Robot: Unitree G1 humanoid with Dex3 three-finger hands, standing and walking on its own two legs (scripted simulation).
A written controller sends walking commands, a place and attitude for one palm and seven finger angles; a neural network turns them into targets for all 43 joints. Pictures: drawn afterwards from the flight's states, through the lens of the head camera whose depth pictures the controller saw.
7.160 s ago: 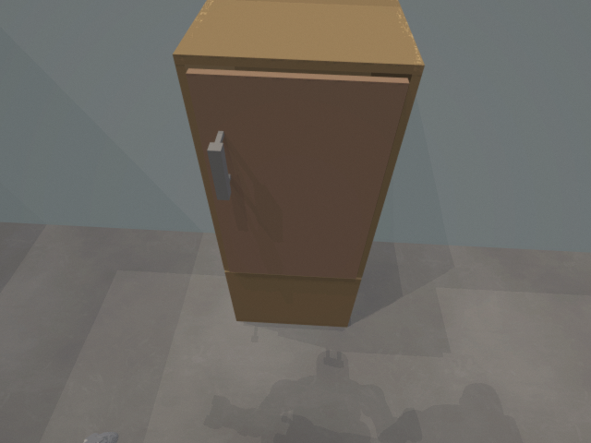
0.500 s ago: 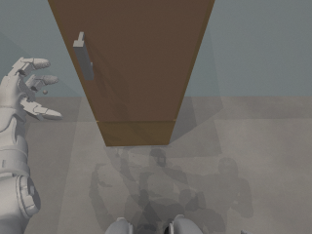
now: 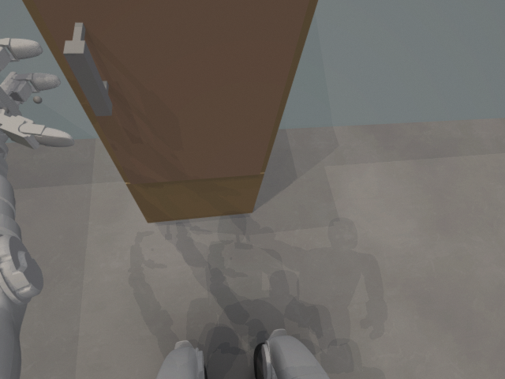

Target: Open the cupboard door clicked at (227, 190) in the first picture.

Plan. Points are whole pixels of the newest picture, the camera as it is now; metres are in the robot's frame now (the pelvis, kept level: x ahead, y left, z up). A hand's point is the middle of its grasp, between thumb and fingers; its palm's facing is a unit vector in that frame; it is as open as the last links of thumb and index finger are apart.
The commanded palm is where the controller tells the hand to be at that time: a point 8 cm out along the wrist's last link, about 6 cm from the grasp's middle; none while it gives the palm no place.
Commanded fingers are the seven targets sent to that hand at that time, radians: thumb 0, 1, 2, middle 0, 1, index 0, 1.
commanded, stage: move the hooked fingers beside the handle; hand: left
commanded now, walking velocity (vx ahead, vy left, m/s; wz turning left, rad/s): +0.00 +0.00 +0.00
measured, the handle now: (92, 71) +0.57 +0.21 +0.08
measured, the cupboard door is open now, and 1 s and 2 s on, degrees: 0 0 0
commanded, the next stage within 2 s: slide the fingers in behind the handle in 0.88 s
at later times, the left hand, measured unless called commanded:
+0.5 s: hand (35, 98) +0.51 +0.27 +0.09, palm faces +0.05 -1.00 +0.00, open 14.0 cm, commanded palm +0.49 +0.30 +0.08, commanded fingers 0.00 -0.50 0.30 -0.30 -1.20 -0.30 -1.20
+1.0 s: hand (34, 103) +0.50 +0.27 +0.08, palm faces +0.05 -1.00 +0.00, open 14.0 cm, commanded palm +0.49 +0.30 +0.08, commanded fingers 0.00 -0.50 0.30 -0.30 -1.20 -0.30 -1.20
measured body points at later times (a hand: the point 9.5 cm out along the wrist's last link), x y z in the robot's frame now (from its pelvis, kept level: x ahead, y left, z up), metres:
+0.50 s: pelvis +0.01 +0.00 +0.00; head +0.15 +0.04 +0.43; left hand +0.50 +0.32 +0.09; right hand +0.00 -0.27 -0.10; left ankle -0.01 +0.09 -0.68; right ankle +0.02 -0.13 -0.68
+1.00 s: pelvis +0.00 +0.00 +0.00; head +0.14 +0.04 +0.42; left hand +0.49 +0.32 +0.09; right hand +0.00 -0.27 -0.10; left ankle -0.01 +0.09 -0.68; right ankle +0.02 -0.13 -0.68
